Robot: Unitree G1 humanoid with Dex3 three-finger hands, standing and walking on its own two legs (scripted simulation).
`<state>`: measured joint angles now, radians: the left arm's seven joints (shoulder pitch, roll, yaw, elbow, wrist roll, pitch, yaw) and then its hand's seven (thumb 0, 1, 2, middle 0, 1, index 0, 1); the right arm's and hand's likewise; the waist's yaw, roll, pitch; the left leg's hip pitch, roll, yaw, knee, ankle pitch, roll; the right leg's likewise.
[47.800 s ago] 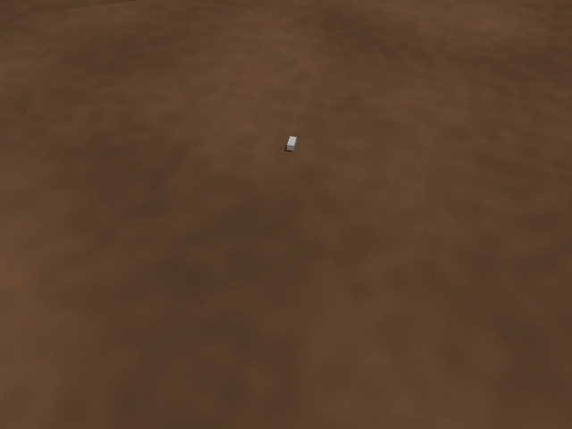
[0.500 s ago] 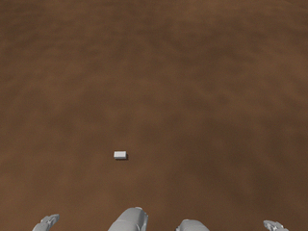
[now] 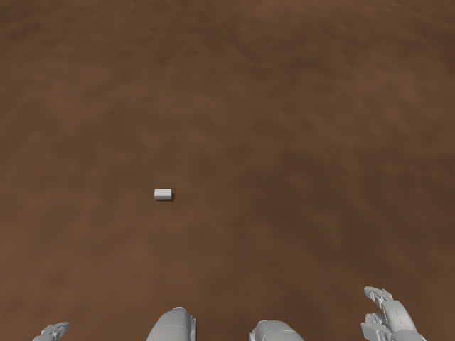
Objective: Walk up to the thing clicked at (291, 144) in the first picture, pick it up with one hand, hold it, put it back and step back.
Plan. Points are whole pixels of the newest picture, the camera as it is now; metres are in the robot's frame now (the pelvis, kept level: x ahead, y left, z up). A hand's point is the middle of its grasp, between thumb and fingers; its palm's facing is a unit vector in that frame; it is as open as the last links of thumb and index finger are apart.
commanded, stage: step back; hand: left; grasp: from above
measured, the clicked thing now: (163, 194) +0.75 +0.28 -0.74
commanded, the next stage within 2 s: stand in 1.90 s
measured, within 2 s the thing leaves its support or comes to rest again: neither
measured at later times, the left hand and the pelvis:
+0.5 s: hand out of the picture -0.06 +0.27 -0.14, palm faces +0.08 -0.91 -0.40, open 7.4 cm; pelvis -0.18 -0.02 +0.00, yaw +7 degrees
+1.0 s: hand out of the picture -0.27 +0.25 -0.14, palm faces +0.09 -0.91 -0.41, open 7.4 cm; pelvis -0.32 -0.03 +0.00, yaw +6 degrees
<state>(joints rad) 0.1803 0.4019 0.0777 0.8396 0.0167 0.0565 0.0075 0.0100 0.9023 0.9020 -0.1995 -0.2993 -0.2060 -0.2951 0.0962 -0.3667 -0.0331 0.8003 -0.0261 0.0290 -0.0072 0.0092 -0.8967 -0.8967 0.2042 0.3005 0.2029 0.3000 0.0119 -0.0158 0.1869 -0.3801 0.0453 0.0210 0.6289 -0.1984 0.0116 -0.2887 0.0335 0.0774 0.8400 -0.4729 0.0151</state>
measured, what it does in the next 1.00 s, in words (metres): walks backwards: right foot, then left foot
